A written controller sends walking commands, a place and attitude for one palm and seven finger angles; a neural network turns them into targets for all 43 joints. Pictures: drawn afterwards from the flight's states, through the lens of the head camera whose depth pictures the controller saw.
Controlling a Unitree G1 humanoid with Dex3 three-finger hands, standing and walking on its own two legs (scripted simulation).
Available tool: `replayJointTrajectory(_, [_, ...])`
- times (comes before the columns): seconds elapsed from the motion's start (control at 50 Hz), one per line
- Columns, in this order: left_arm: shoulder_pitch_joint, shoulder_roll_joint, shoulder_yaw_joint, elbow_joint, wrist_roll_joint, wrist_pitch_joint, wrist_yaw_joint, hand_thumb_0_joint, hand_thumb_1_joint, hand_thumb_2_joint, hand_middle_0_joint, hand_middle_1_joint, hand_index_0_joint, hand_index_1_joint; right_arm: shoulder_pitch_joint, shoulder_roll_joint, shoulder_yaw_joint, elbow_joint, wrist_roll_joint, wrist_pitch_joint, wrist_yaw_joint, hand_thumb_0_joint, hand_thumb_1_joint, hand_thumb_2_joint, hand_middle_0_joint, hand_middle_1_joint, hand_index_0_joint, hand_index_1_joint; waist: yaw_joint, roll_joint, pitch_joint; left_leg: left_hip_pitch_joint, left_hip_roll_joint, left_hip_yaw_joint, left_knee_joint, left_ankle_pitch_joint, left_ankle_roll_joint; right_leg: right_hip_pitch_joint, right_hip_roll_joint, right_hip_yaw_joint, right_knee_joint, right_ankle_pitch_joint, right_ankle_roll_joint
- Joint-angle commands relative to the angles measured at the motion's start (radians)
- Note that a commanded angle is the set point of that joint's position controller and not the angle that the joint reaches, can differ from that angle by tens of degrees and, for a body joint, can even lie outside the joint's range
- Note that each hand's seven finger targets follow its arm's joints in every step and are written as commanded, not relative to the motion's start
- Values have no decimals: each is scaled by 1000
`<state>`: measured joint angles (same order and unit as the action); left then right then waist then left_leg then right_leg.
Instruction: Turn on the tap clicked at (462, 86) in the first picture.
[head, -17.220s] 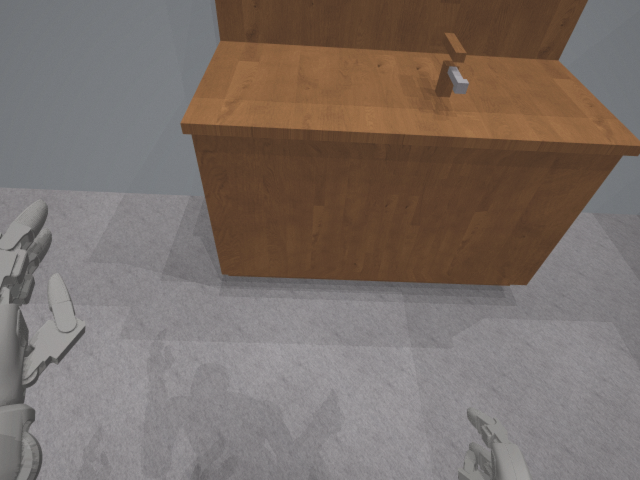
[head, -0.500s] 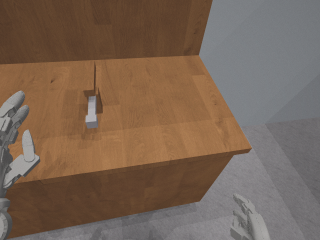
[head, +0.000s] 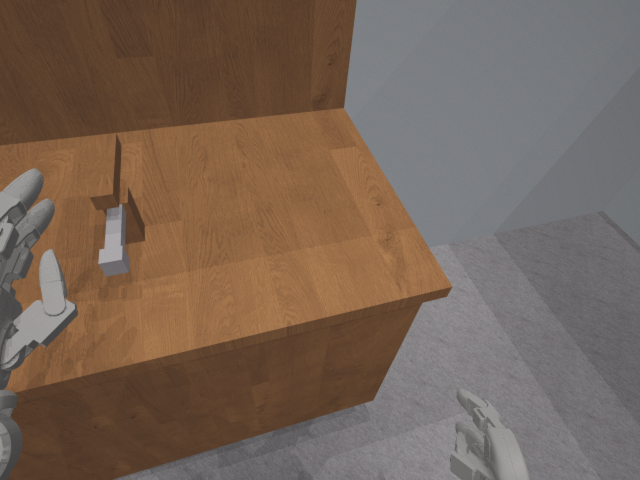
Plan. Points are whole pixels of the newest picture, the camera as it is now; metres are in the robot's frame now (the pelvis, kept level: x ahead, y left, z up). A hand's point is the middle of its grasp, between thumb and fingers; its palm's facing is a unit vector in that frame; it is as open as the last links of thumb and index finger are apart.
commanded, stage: shuffle to correct the standing spot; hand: left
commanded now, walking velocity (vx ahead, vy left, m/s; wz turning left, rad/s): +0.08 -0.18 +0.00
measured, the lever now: (114, 261) +0.36 +0.30 +0.05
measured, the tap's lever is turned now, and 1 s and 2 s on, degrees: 0 0 0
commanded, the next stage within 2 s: come to a stop and stand still in 1.56 s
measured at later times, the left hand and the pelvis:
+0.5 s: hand (97, 293) +0.24 +0.23 +0.17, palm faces +0.33 -0.89 -0.32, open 7.4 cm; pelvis +0.03 -0.02 +0.00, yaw +1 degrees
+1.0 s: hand (100, 294) +0.24 +0.22 +0.17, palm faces +0.34 -0.89 -0.32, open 7.4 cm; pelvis +0.02 -0.02 +0.01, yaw +0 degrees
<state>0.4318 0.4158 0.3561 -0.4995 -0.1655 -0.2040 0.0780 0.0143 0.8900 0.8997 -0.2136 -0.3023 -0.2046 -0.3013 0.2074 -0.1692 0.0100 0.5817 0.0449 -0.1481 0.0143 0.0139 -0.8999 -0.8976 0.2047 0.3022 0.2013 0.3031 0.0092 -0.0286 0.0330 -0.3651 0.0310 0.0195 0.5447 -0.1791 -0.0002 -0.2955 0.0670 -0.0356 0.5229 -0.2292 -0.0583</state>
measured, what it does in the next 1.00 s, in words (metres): stands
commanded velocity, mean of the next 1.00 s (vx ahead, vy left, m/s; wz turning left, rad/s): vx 0.04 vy -0.19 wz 0.00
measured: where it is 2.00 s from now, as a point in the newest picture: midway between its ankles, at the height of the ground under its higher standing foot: outside the picture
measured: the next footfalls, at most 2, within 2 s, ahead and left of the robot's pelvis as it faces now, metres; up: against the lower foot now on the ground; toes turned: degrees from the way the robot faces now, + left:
none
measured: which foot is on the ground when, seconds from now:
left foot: down 0.00-1.00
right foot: down 0.00-1.00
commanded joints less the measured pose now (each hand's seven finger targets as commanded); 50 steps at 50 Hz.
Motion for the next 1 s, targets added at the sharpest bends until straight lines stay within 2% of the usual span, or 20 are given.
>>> replayJointTrajectory(0.0, [-27,185,140,-204,-20,-51,17,0,900,900,-200,-300,-200,-300,-82,-123,-57,-149,12,-48,-21,0,-900,-900,200,300,200,300,1,80,-141,157,81,-105,-54,-79,13,-59,-191,163,-149,15,-6])
replayJointTrajectory(0.06, [-16,201,153,-212,-21,-44,19,0,900,900,-200,-300,-200,-300,-93,-127,-56,-156,15,-47,-31,0,-900,-900,200,300,200,300,4,101,-130,154,90,-120,-84,-59,19,-39,-179,145,-135,38,8])
replayJointTrajectory(0.08, [-22,183,133,-215,-18,-46,17,0,900,900,-200,-300,-200,-300,-87,-127,-56,-148,12,-46,-34,0,-900,-900,200,300,200,300,2,97,-126,152,92,-117,-79,-58,23,-40,-176,145,-138,47,10])
replayJointTrajectory(0.1, [-13,190,143,-199,-18,-43,17,0,900,900,-200,-300,-200,-300,-76,-130,-60,-147,13,-48,-36,0,-900,-900,200,300,200,300,5,64,-134,154,92,-112,-72,-43,24,-25,-178,150,-139,70,13])
replayJointTrajectory(0.16, [-14,188,136,-205,-21,-30,15,0,900,900,-200,-300,-200,-300,-85,-134,-64,-154,19,-51,-40,0,-900,-900,200,300,200,300,6,35,-148,181,85,-91,-51,17,22,-2,-194,153,-138,142,16])
replayJointTrajectory(0.18, [-28,167,114,-206,-20,-32,14,0,900,900,-200,-300,-200,-300,-74,-138,-63,-147,16,-49,-40,0,-900,-900,200,300,200,300,3,49,-146,179,86,-93,-52,15,22,-3,-190,147,-141,135,16])
replayJointTrajectory(0.26, [-25,191,131,-213,-16,-20,17,0,900,900,-200,-300,-200,-300,-84,-141,-66,-155,19,-46,-42,0,-900,-900,200,300,200,300,9,54,-155,196,90,-84,-52,49,25,22,-195,149,-137,185,25])
replayJointTrajectory(0.28, [-29,171,114,-208,-16,-22,16,0,900,900,-200,-300,-200,-300,-75,-140,-64,-148,16,-42,-43,0,-900,-900,200,300,200,300,6,60,-155,193,92,-86,-53,53,26,22,-189,140,-137,179,24])
replayJointTrajectory(0.34, [-27,174,118,-204,-15,-13,13,0,900,900,-200,-300,-200,-300,-81,-139,-63,-156,16,-33,-43,0,-900,-900,200,300,200,300,7,59,-139,188,98,-91,-58,44,27,19,-186,140,-148,176,31])
replayJointTrajectory(0.36, [-30,187,127,-217,-15,-10,17,0,900,900,-200,-300,-200,-300,-98,-140,-62,-161,20,-33,-43,0,-900,-900,200,300,200,300,8,83,-139,201,99,-92,-65,61,28,20,-186,138,-141,184,30])
replayJointTrajectory(0.42, [-26,169,115,-201,-16,-4,13,0,900,900,-200,-300,-200,-300,-90,-137,-60,-161,17,-22,-44,0,-900,-900,200,300,200,300,6,64,-138,200,105,-98,-72,49,30,19,-178,133,-149,175,33])
replayJointTrajectory(0.46, [-29,186,128,-219,-15,3,15,0,900,900,-200,-300,-200,-300,-107,-137,-55,-169,16,-19,-45,0,-900,-900,200,300,200,300,7,76,-146,212,108,-106,-90,64,29,25,-175,126,-139,173,33])
replayJointTrajectory(0.58, [-45,156,97,-208,-9,15,14,0,900,900,-200,-300,-200,-300,-116,-137,-47,-174,12,-4,-47,0,-900,-900,200,300,200,300,4,82,-131,210,122,-120,-120,30,33,18,-157,110,-155,135,37])
replayJointTrajectory(0.74, [-42,154,99,-209,1,33,18,0,900,900,-200,-300,-200,-300,-120,-140,-47,-183,10,6,-48,0,-900,-900,200,300,200,300,3,66,-145,217,117,-97,-100,19,30,39,-164,129,-186,148,35])
replayJointTrajectory(0.76, [-52,164,103,-226,0,36,21,0,900,900,-200,-300,-200,-300,-137,-138,-43,-186,13,7,-46,0,-900,-900,200,300,200,300,1,84,-150,227,115,-98,-106,33,28,42,-164,122,-176,152,32])
replayJointTrajectory(0.8, [-53,147,92,-216,2,34,19,0,900,900,-200,-300,-200,-300,-128,-143,-42,-184,8,9,-48,0,-900,-900,200,300,200,300,-1,78,-135,214,118,-100,-110,6,30,31,-156,121,-188,131,33])
replayJointTrajectory(0.86, [-64,164,104,-245,8,35,24,0,900,900,-200,-300,-200,-300,-142,-140,-37,-187,11,11,-47,0,-900,-900,200,300,200,300,-1,120,-135,213,119,-105,-124,-13,29,38,-155,122,-185,104,28])
replayJointTrajectory(0.94, [-34,145,97,-225,14,36,22,0,900,900,-200,-300,-200,-300,-129,-143,-36,-193,6,15,-47,0,-900,-900,200,300,200,300,-2,110,-113,189,126,-112,-136,-59,32,34,-141,117,-200,72,31])
replayJointTrajectory(0.96, [-36,163,111,-232,15,37,26,0,900,900,-200,-300,-200,-300,-140,-140,-32,-192,8,16,-48,0,-900,-900,200,300,200,300,-1,110,-124,197,124,-111,-143,-52,31,43,-142,109,-191,67,29])
replayJointTrajectory(0.98, [-38,141,95,-222,17,35,25,0,900,900,-200,-300,-200,-300,-134,-143,-30,-188,2,18,-49,0,-900,-900,200,300,200,300,-5,111,-114,188,126,-112,-147,-70,34,35,-134,106,-199,56,30])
